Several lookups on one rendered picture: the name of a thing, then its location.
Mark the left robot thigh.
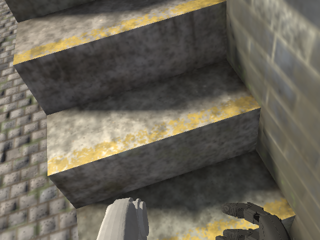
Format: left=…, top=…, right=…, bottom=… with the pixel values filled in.
left=96, top=197, right=149, bottom=240

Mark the right robot hand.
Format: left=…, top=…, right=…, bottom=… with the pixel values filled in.
left=215, top=202, right=295, bottom=240

